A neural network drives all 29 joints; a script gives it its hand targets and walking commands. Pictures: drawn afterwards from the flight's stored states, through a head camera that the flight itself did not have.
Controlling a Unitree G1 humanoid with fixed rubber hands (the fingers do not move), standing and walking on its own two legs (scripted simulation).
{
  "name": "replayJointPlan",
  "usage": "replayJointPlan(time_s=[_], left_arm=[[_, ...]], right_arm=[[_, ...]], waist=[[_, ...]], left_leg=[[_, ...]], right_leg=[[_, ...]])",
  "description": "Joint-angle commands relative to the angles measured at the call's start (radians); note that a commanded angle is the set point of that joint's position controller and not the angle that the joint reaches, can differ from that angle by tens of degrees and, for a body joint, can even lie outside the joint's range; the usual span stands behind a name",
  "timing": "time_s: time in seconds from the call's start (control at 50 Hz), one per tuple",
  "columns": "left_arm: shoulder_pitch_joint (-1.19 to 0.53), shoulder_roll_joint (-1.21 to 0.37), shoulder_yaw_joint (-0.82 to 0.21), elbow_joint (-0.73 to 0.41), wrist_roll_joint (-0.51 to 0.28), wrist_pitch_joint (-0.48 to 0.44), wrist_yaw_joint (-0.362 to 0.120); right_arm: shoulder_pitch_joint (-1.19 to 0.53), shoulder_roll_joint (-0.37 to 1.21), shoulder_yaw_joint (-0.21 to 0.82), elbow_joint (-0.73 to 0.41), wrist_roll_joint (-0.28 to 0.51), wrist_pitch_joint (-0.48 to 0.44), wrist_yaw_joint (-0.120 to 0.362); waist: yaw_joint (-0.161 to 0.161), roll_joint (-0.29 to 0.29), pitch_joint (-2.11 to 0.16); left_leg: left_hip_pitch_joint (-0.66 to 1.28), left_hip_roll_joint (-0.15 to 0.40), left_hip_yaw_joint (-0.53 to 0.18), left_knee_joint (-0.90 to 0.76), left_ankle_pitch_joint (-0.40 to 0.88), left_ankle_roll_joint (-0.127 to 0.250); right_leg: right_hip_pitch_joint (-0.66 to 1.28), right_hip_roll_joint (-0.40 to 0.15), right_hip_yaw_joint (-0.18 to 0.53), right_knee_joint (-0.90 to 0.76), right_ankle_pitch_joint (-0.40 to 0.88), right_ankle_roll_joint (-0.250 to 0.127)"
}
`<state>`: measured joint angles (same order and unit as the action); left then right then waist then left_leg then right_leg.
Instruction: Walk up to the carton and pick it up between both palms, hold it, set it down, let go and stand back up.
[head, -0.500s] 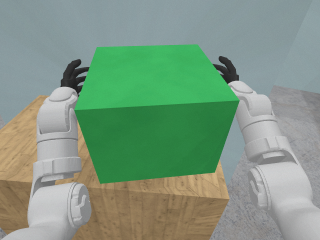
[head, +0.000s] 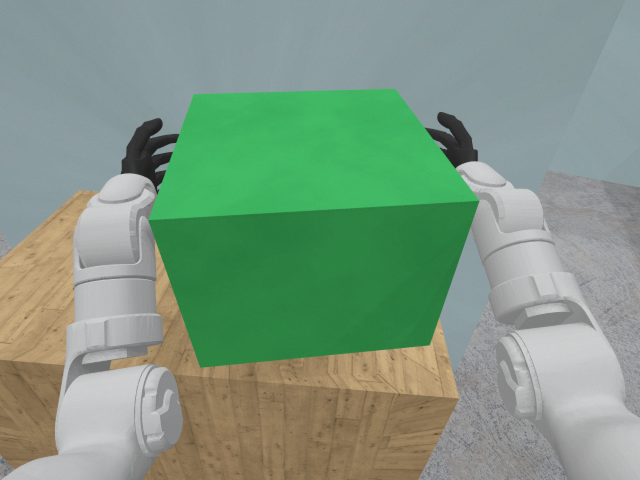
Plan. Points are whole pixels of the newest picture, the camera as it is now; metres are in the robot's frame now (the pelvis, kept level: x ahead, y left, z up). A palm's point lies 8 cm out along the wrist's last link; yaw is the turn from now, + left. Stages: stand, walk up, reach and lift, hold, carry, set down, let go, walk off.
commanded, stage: hold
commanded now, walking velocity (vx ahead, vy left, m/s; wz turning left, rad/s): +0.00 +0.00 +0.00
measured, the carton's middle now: (307, 214) +0.38 +0.00 +0.20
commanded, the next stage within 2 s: none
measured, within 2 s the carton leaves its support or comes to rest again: neither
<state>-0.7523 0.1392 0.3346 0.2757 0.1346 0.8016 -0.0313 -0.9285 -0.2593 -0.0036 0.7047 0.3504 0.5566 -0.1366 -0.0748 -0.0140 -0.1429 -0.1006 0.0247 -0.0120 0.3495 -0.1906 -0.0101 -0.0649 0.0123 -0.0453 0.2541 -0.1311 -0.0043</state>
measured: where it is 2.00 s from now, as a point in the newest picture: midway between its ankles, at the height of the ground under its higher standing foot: outside the picture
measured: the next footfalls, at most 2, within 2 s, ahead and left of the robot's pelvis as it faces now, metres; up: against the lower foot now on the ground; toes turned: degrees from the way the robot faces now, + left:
none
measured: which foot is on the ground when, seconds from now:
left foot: down 0.00-1.00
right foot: down 0.00-1.00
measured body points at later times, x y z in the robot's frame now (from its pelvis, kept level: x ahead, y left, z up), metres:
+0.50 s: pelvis +0.00 +0.00 +0.00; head -0.08 +0.02 +0.44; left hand +0.38 +0.19 +0.25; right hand +0.39 -0.18 +0.27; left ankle +0.00 +0.12 -0.75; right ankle +0.01 -0.12 -0.75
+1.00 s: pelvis +0.00 +0.00 +0.00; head -0.08 +0.02 +0.44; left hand +0.38 +0.19 +0.25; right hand +0.39 -0.18 +0.27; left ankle +0.00 +0.12 -0.75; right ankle +0.01 -0.12 -0.75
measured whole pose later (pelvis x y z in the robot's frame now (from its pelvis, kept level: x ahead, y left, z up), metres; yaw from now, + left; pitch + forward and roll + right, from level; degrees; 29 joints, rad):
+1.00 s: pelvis +0.00 +0.00 +0.00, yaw +0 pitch -3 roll -1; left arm -0.75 0.14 0.33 0.28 0.13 0.80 -0.03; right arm -0.93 -0.26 0.00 0.71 0.35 0.56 -0.14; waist -0.07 -0.01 -0.14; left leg -0.10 0.02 -0.01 0.35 -0.19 -0.01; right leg -0.07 0.01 -0.04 0.25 -0.13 0.00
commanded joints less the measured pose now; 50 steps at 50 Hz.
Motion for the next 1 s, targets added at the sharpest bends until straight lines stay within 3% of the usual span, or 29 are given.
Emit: replayJointPlan(time_s=[0.0,0.98], left_arm=[[-0.765,-0.519,-0.433,-0.15,-0.163,-0.057,-0.149],[-0.765,-0.52,-0.433,-0.148,-0.164,-0.057,-0.149]], right_arm=[[-0.737,0.622,0.228,-0.32,0.124,-0.028,0.133],[-0.739,0.622,0.228,-0.32,0.125,-0.027,0.133]], waist=[[-0.005,0.047,-0.292],[-0.005,0.047,-0.293]], left_leg=[[0.006,-0.062,-0.01,-0.05,0.244,-0.031],[0.006,-0.062,-0.011,-0.049,0.244,-0.031]], right_leg=[[0.148,0.049,0.049,0.003,0.233,0.017],[0.147,0.05,0.05,0.003,0.233,0.016]])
